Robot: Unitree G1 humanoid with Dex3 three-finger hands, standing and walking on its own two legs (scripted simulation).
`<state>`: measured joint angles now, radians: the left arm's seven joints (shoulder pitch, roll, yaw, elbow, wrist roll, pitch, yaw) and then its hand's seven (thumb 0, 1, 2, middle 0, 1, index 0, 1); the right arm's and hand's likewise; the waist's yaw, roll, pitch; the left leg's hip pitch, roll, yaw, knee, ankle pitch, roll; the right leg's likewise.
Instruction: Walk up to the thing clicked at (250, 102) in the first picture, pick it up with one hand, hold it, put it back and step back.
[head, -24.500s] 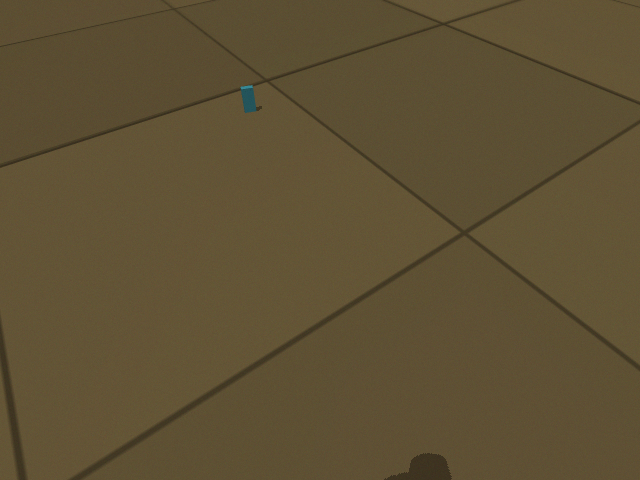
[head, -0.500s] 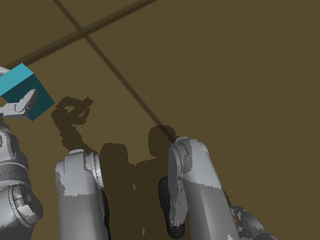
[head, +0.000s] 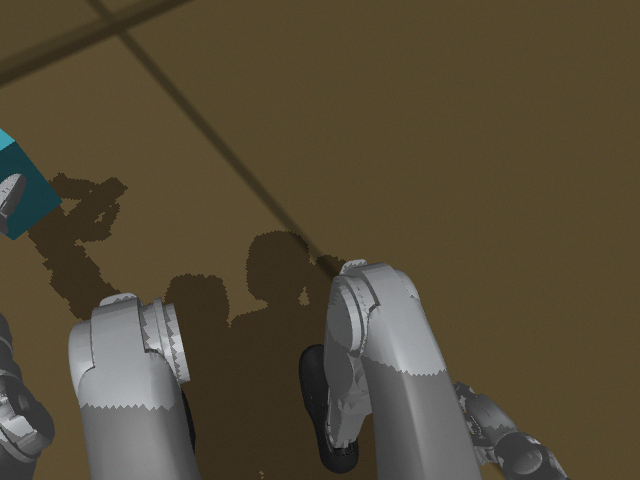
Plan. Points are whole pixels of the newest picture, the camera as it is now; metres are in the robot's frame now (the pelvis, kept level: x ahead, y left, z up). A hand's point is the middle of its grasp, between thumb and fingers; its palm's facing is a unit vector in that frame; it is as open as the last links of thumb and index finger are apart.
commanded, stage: crouch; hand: left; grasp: from the side
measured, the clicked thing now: (2, 187) +0.45 +0.30 -0.11
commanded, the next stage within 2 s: lower in 0.10 s
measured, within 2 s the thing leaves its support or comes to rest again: neither
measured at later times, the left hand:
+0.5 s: hand out of the picture +0.45 +0.32 -0.13, palm faces +0.44 -0.90 +0.00, open 8.1 cm
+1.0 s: hand (6, 200) +0.46 +0.32 -0.16, palm faces +0.45 -0.89 +0.00, open 8.0 cm
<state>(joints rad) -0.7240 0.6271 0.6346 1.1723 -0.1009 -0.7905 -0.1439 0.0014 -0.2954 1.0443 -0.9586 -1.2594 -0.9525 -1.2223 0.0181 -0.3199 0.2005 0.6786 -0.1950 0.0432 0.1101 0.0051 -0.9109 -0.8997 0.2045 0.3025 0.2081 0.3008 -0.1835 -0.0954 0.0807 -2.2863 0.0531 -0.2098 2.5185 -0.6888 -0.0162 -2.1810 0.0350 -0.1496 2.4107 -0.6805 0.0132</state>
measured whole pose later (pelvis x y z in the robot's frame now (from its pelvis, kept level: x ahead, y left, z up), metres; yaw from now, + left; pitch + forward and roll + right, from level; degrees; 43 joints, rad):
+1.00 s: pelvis -0.01 +0.01 -0.02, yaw -5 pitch +15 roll -14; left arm -0.72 0.88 0.69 1.43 -0.11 -0.97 -0.08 0.00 -0.29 1.04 -0.96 -1.25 -0.95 -1.22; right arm -0.12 -0.38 0.45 0.57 -0.32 0.06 0.11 0.00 -0.91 -0.89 0.21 0.30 0.21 0.30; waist -0.26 -0.24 0.28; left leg -2.25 0.05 -0.34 2.64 -0.71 -0.01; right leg -2.11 0.08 -0.24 2.44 -0.64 0.05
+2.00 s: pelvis -0.02 +0.02 -0.03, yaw -7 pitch +11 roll -17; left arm -0.68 0.92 0.64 1.48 -0.11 -1.06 0.00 0.00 -0.30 1.04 -0.97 -1.25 -0.96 -1.21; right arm -0.18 -0.39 0.53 0.53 -0.35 0.06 0.12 0.00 -0.90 -0.89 0.21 0.30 0.21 0.30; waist -0.25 -0.29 0.33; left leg -2.22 0.06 -0.39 2.67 -0.71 -0.01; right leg -2.06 0.10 -0.28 2.43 -0.62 0.06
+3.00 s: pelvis -0.01 +0.02 -0.01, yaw -6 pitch +15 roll -16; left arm -0.63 0.93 0.64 1.19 -0.16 -0.83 -0.17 -0.02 -0.60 0.03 -0.08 -0.07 -0.10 -0.04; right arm -0.07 -0.37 0.43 0.55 -0.26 0.09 0.09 0.00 -0.90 -0.89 0.21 0.30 0.21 0.30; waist -0.19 -0.20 0.22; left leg -2.24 0.06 -0.35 2.62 -0.71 0.00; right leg -2.08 0.08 -0.25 2.39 -0.64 0.05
